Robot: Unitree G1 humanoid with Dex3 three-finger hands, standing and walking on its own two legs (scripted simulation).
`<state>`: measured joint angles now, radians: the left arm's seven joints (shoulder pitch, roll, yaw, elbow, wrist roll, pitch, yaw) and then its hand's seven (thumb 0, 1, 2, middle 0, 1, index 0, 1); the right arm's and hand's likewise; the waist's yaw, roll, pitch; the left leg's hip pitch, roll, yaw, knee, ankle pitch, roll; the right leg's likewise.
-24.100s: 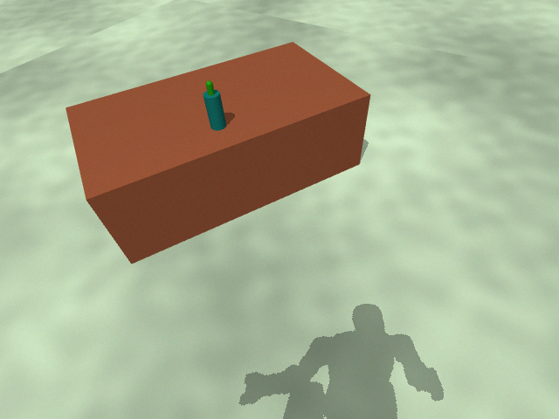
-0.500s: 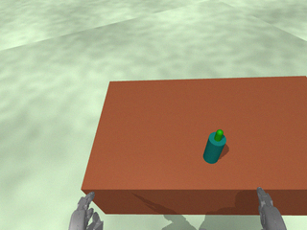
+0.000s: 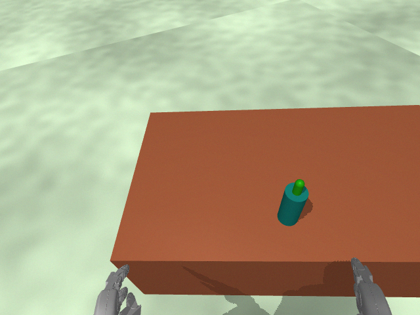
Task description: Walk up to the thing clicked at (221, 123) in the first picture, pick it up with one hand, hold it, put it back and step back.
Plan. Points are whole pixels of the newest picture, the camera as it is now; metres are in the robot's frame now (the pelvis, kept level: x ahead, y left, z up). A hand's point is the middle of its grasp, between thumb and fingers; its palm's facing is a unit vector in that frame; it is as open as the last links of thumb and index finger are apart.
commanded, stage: home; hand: right
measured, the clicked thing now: (293, 200) +0.48 -0.19 -0.21
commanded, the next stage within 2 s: stand in 0.68 s
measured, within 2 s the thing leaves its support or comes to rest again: neither
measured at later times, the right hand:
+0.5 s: hand (334, 307) +0.17 -0.18 -0.06, palm faces +0.12 +0.95 -0.27, open 17.5 cm
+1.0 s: hand out of the picture +0.13 -0.23 -0.11, palm faces -0.05 +0.93 -0.36, open 15.1 cm
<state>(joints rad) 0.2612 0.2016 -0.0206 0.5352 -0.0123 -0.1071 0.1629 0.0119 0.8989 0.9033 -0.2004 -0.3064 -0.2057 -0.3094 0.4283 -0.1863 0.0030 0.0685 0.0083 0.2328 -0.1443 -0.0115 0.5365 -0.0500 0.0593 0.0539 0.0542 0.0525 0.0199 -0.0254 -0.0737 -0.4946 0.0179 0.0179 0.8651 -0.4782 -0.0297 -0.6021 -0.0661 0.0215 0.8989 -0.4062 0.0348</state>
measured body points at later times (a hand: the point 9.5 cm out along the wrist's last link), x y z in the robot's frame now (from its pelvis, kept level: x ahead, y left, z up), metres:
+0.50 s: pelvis +0.00 +0.00 +0.00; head +0.02 +0.00 +0.45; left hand +0.16 +0.24 -0.08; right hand +0.16 -0.23 -0.04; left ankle -0.02 +0.14 -0.69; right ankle +0.03 -0.14 -0.69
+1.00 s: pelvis +0.00 +0.00 +0.01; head +0.01 -0.01 +0.46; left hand +0.12 +0.27 -0.10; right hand +0.13 -0.28 -0.09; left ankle -0.02 +0.14 -0.69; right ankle +0.03 -0.14 -0.69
